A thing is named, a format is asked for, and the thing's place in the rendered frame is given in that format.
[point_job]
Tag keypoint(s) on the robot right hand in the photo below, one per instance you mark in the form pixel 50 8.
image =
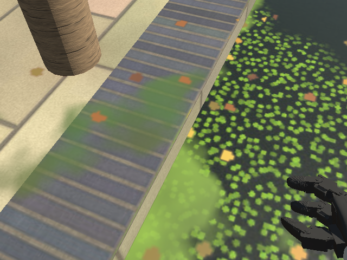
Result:
pixel 333 216

